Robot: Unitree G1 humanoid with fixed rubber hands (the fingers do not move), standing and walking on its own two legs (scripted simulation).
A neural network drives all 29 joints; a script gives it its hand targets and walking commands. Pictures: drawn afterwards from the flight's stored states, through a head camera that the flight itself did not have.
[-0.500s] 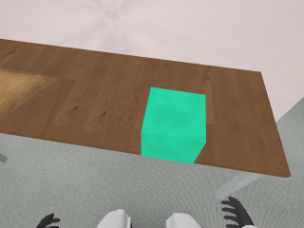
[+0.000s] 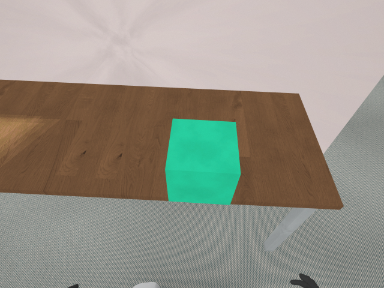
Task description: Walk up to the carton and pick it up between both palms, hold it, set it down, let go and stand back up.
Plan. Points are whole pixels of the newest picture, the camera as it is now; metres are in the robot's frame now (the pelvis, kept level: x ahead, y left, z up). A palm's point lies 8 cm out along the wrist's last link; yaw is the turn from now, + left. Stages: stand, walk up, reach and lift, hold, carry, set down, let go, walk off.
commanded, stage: walk up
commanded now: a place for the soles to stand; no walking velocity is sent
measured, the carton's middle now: (201, 162) +0.45 -0.03 -0.08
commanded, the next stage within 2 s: reach and lift in 1.36 s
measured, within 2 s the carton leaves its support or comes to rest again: neither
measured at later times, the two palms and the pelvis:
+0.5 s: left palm (66, 286) +0.14 +0.26 -0.09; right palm out of the picture +0.12 -0.26 -0.11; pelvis +0.04 +0.01 +0.00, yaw -4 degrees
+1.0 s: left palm (69, 261) +0.19 +0.27 -0.09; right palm out of the picture +0.12 -0.26 -0.11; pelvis +0.05 +0.02 +0.00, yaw -9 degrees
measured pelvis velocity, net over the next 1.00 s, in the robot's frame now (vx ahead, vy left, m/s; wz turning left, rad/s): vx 0.05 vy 0.02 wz -0.15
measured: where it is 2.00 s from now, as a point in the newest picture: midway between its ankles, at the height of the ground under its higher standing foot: outside the picture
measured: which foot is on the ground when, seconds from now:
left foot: down 0.00-1.00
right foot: down 0.00-1.00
